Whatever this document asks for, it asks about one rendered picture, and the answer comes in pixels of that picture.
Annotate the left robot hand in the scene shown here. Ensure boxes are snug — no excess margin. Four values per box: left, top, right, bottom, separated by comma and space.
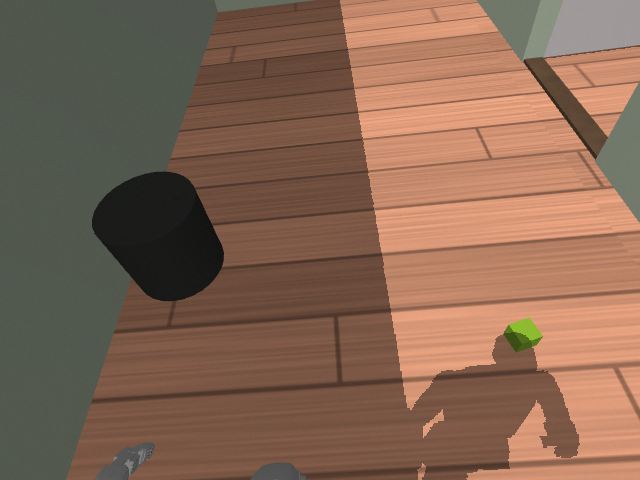
94, 442, 155, 480

